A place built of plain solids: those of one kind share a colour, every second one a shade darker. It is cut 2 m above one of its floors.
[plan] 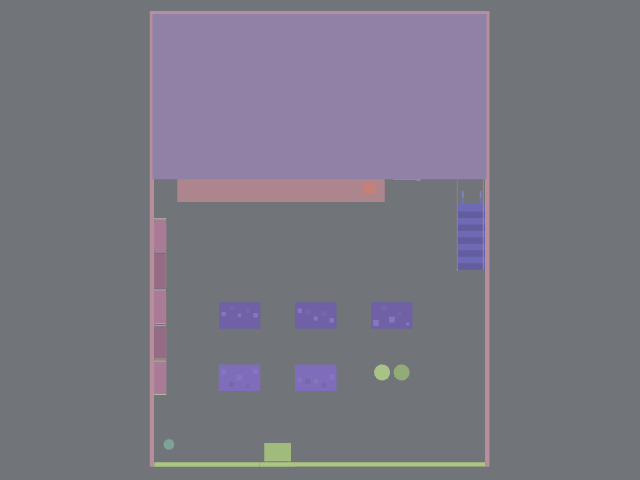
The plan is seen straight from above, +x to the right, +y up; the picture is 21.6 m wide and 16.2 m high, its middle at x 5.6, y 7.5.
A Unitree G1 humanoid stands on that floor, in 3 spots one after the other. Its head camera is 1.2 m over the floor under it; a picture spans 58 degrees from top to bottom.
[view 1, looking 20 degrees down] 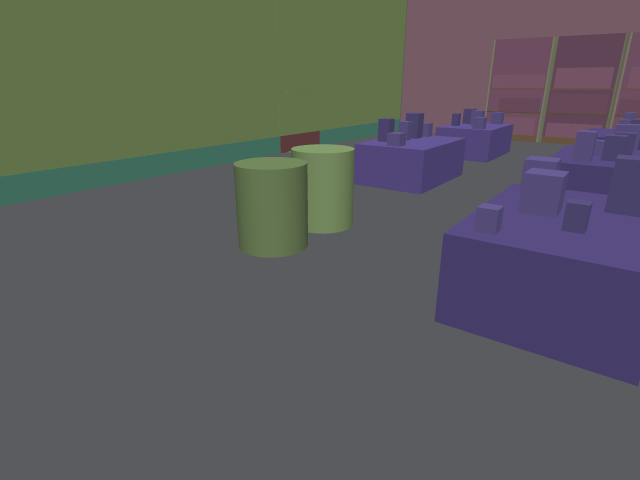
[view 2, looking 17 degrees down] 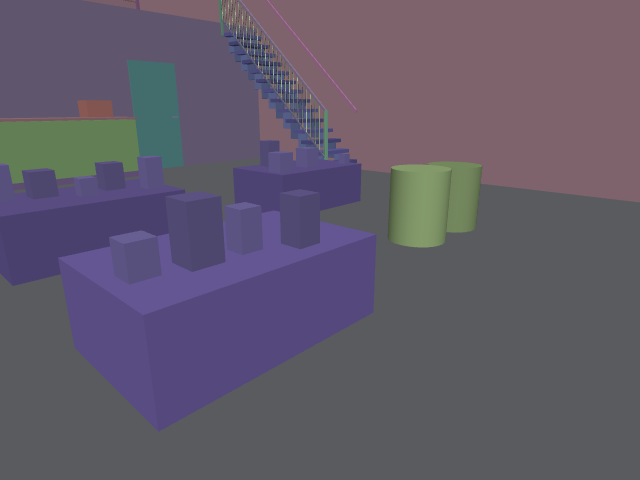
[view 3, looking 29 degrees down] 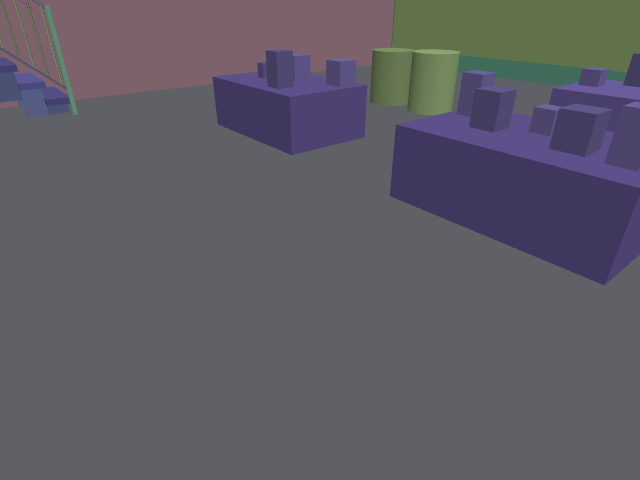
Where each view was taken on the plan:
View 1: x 10.72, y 5.20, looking -144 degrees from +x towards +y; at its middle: ground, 3.51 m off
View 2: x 4.17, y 1.00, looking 43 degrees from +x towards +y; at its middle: table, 2.40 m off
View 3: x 4.29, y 7.54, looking -39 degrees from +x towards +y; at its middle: ground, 2.48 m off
